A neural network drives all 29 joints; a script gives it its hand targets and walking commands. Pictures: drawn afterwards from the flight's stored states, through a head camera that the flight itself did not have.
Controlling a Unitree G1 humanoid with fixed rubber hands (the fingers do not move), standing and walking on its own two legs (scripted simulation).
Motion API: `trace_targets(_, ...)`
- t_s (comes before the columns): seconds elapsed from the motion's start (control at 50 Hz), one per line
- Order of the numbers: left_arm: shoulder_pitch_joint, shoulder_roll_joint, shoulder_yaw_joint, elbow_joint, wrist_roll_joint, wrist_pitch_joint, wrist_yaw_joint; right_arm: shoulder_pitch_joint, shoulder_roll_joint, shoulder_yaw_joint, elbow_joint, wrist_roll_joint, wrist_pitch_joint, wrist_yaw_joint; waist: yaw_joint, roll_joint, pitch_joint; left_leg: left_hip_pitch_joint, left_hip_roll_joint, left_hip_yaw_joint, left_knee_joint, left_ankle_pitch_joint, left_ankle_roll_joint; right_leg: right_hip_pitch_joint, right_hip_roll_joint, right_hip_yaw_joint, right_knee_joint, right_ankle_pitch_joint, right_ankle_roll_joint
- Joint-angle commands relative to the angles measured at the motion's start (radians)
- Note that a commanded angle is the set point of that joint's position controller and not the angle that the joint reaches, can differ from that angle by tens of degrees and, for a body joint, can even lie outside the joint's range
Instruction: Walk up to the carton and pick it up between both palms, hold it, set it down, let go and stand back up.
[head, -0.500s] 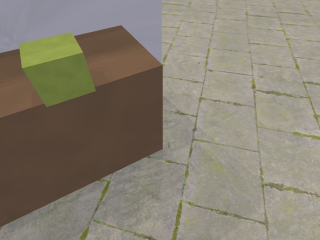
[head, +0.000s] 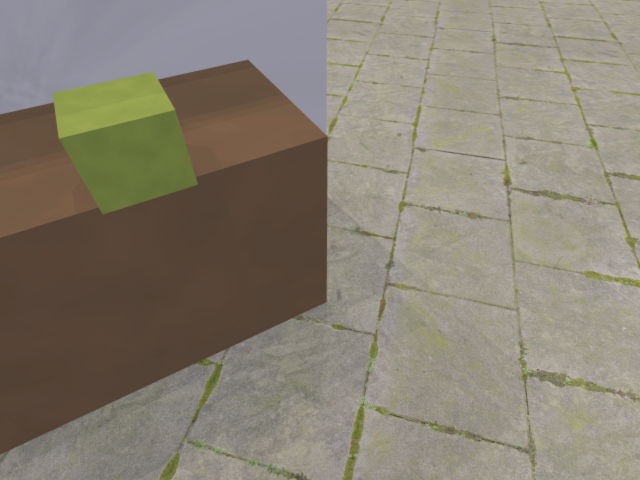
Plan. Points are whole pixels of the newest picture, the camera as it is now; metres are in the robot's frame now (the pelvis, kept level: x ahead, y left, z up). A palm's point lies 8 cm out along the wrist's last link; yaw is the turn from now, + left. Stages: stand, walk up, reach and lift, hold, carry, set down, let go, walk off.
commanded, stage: stand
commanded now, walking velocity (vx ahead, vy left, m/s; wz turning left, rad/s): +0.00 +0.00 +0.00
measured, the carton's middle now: (128, 140) +0.72 +0.44 +0.04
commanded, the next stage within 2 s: walk up in 0.62 s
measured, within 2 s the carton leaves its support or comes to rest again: neither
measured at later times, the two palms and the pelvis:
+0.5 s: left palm out of the picture -0.03 +0.21 -0.15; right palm out of the picture -0.06 -0.18 -0.15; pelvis -0.01 +0.01 +0.00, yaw +0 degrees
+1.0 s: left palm out of the picture -0.05 +0.28 -0.15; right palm out of the picture +0.05 -0.22 -0.13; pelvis +0.01 +0.03 -0.01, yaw +9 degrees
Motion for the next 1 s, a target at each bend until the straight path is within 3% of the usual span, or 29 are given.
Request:
trace_targets(0.0,0.059,0.025,-0.001,0.006,-0.001,-0.012,0.002,0.071,-0.061,-0.005,-0.004,0.004,-0.002,-0.003,-0.006,-0.029,0.105,-0.055,0.046,-0.027,-0.089,0.099,0.029,-0.074,-0.092,0.075,-0.133,0.072,-0.013)
trace_targets(0.12,0.049,0.084,0.002,-0.002,0.002,0.000,-0.001,0.082,-0.022,0.015,0.007,-0.007,-0.009,0.001,-0.012,-0.028,0.111,-0.092,0.042,-0.019,-0.067,0.049,0.045,-0.113,-0.094,0.099,-0.178,-0.055,-0.013)
trace_targets(0.14,0.056,0.107,0.006,-0.009,0.003,-0.004,0.006,0.092,-0.059,0.003,0.015,-0.006,-0.004,0.004,-0.003,0.045,0.120,-0.087,0.038,-0.011,-0.069,0.073,0.033,-0.116,-0.113,0.112,-0.179,-0.033,-0.018)
trace_targets(0.16,0.061,0.106,0.010,0.005,0.002,0.000,0.005,0.093,-0.028,0.012,0.005,-0.003,-0.013,0.003,-0.018,-0.020,0.058,-0.026,0.043,-0.021,-0.071,0.061,0.039,-0.128,-0.114,0.131,-0.197,-0.067,-0.026)
trace_targets(0.2,0.077,0.101,0.005,0.013,-0.002,-0.003,-0.006,0.117,-0.010,0.020,0.011,0.004,-0.012,0.006,-0.015,-0.036,0.085,-0.061,0.037,-0.033,-0.082,0.039,0.036,-0.143,-0.101,0.122,-0.184,-0.089,-0.019)
trace_targets(0.28,0.055,0.082,0.009,-0.001,0.001,0.001,-0.002,0.129,-0.085,0.003,0.021,0.003,-0.015,0.003,-0.021,-0.011,0.053,-0.060,0.045,-0.028,-0.090,0.035,0.035,-0.118,-0.096,0.114,-0.175,-0.050,-0.020)
trace_targets(0.3,0.087,0.105,0.012,0.000,0.000,-0.008,-0.005,0.125,-0.026,0.018,0.024,-0.002,-0.008,0.000,-0.001,0.018,0.052,-0.084,0.037,-0.024,-0.075,0.059,0.037,-0.087,-0.101,0.107,-0.168,-0.037,-0.017)
trace_targets(0.34,0.047,0.047,-0.001,0.002,0.004,-0.009,-0.014,0.126,-0.075,-0.002,0.017,0.002,-0.005,-0.005,-0.011,-0.039,0.066,-0.097,0.036,-0.028,-0.083,0.069,0.035,-0.096,-0.089,0.091,-0.150,0.003,-0.021)
trace_targets(0.36,0.048,0.025,-0.002,0.007,0.004,-0.009,-0.005,0.135,-0.025,0.011,0.010,0.006,-0.012,0.002,-0.009,-0.012,0.056,-0.102,0.041,-0.031,-0.087,0.064,0.037,-0.058,-0.094,0.083,-0.125,0.020,-0.022)
trace_targets(0.4,0.102,0.082,0.009,0.016,-0.001,0.000,-0.005,0.086,-0.002,0.022,0.008,-0.003,-0.011,-0.001,0.023,0.007,0.096,-0.117,0.042,-0.038,-0.096,0.049,0.037,-0.110,-0.081,0.073,-0.138,-0.004,-0.010)
trace_targets(0.42,0.065,0.130,0.019,0.007,0.005,-0.001,-0.003,0.120,0.003,0.019,0.018,0.002,-0.014,0.002,-0.008,0.009,0.059,-0.073,0.040,-0.039,-0.089,0.053,0.036,-0.119,-0.096,0.098,-0.140,-0.024,-0.023)
trace_targets(0.46,0.100,0.070,0.008,0.015,0.006,-0.004,-0.010,0.093,-0.002,0.023,0.022,-0.006,-0.009,-0.005,0.029,0.034,0.091,-0.121,0.053,-0.056,-0.105,0.057,0.038,-0.069,-0.079,0.052,-0.105,0.044,-0.015)
trace_targets(0.48,0.117,0.051,0.001,0.019,0.004,-0.009,-0.002,0.120,-0.061,0.001,0.013,0.003,-0.007,-0.001,0.003,0.047,0.008,-0.069,0.047,-0.035,-0.093,0.063,0.045,-0.051,-0.094,0.077,-0.120,0.051,-0.020)
trace_targets(0.5,0.066,0.026,-0.006,0.017,0.001,-0.006,-0.002,0.118,-0.053,0.009,0.020,0.000,-0.009,-0.006,0.002,0.001,0.089,-0.112,0.047,-0.051,-0.100,0.056,0.050,-0.089,-0.093,0.074,-0.114,0.045,-0.019)
trace_targets(0.54,0.084,0.087,0.005,0.002,0.005,-0.014,-0.009,0.104,-0.077,-0.003,0.025,-0.001,-0.014,-0.003,0.007,0.064,0.055,-0.095,0.057,-0.047,-0.112,0.047,0.060,-0.092,-0.091,0.083,-0.123,0.059,-0.025)
trace_targets(0.56,0.055,0.106,0.017,0.003,0.006,-0.016,-0.004,0.112,-0.061,-0.001,0.008,-0.002,-0.018,0.002,-0.011,0.000,0.026,-0.080,0.048,-0.050,-0.096,0.038,0.053,-0.079,-0.086,0.078,-0.124,0.027,-0.014)
trace_targets(0.6,0.016,0.117,0.017,-0.015,0.002,-0.014,-0.010,0.125,-0.082,-0.006,0.026,-0.002,-0.021,0.005,-0.022,0.030,0.013,-0.068,0.038,-0.034,-0.089,0.040,0.050,-0.074,-0.090,0.083,-0.128,0.031,-0.013)
trace_targets(0.66,0.114,0.078,0.014,0.040,0.008,-0.005,0.004,0.144,-0.023,0.011,0.030,-0.003,-0.007,-0.007,0.011,-0.052,0.078,-0.090,0.049,-0.053,-0.103,0.051,0.042,-0.117,-0.093,0.066,-0.126,0.032,-0.005)
trace_targets(0.7,0.084,0.010,-0.012,0.031,0.006,-0.005,-0.008,0.138,-0.049,0.006,0.024,0.006,-0.005,0.006,-0.009,-0.026,0.113,-0.094,0.032,-0.039,-0.075,0.052,0.044,-0.140,-0.088,0.086,-0.132,0.017,-0.001)
trace_targets(0.74,0.121,0.062,0.005,0.035,-0.006,-0.005,-0.008,0.103,-0.025,0.013,0.001,-0.006,-0.011,0.001,0.004,0.026,0.062,-0.130,0.055,-0.051,-0.100,0.043,0.055,-0.072,-0.081,0.073,-0.106,0.063,-0.003)
trace_targets(0.76,0.119,0.107,0.015,0.032,-0.003,-0.004,-0.004,0.084,-0.013,0.015,-0.002,-0.001,-0.019,0.000,0.011,-0.005,0.039,-0.098,0.044,-0.041,-0.102,0.046,0.041,-0.085,-0.083,0.063,-0.115,0.026,-0.003)
trace_targets(0.78,0.114,0.080,0.009,0.029,0.011,-0.006,-0.002,0.088,-0.059,0.010,0.001,-0.002,-0.020,-0.001,0.017,-0.010,0.073,-0.135,0.050,-0.046,-0.112,0.018,0.036,-0.075,-0.096,0.073,-0.117,0.022,-0.002)
trace_targets(0.8,0.120,0.230,0.044,-0.079,0.025,-0.031,0.008,0.031,-0.248,-0.026,-0.112,-0.016,-0.018,0.014,0.066,-0.063,0.017,-0.382,-0.026,-0.129,0.042,-0.426,0.063,0.130,-0.139,0.079,-0.069,-0.346,-0.044)
trace_targets(0.82,0.166,0.271,0.061,-0.070,0.035,-0.032,0.014,-0.062,-0.242,-0.031,-0.139,-0.016,-0.019,0.022,0.097,-0.144,0.025,-0.556,-0.057,-0.049,0.214,-0.427,0.043,0.215,-0.270,0.229,-0.184,-0.533,-0.102)
trace_targets(0.84,0.226,0.285,0.069,-0.043,0.043,-0.037,0.022,-0.108,-0.208,-0.029,-0.181,-0.029,-0.015,0.035,0.125,-0.229,0.103,-0.646,-0.017,0.024,0.461,-0.334,0.019,0.160,-0.441,0.400,-0.322,-0.646,-0.172)
trace_targets(0.86,0.182,0.250,0.062,-0.065,0.039,-0.045,0.031,-0.045,-0.174,-0.034,-0.190,-0.059,-0.021,0.044,0.077,-0.143,0.181,-0.681,0.057,-0.024,0.534,-0.259,0.019,0.089,-0.523,0.466,-0.341,-0.619,-0.171)
trace_targets(0.92,0.039,0.282,0.075,-0.120,0.056,-0.086,0.034,-0.003,-0.179,-0.041,-0.228,-0.053,-0.029,0.071,0.003,-0.120,0.113,-0.584,0.143,-0.104,0.548,-0.205,0.001,0.055,-0.497,0.283,-0.310,-0.453,-0.176)
trace_targets(0.94,0.057,0.267,0.066,-0.118,0.051,-0.089,0.033,0.035,-0.189,-0.048,-0.212,-0.045,-0.023,0.080,-0.009,-0.083,0.105,-0.525,0.145,-0.087,0.563,-0.167,-0.002,0.002,-0.492,0.242,-0.325,-0.463,-0.171)
trace_targets(0.98,-0.061,0.280,0.062,-0.166,0.065,-0.090,0.024,0.095,-0.150,-0.032,-0.216,-0.023,-0.024,0.082,-0.072,-0.135,0.092,-0.379,0.114,-0.034,0.396,-0.200,-0.001,-0.077,-0.410,0.024,-0.265,-0.396,-0.134)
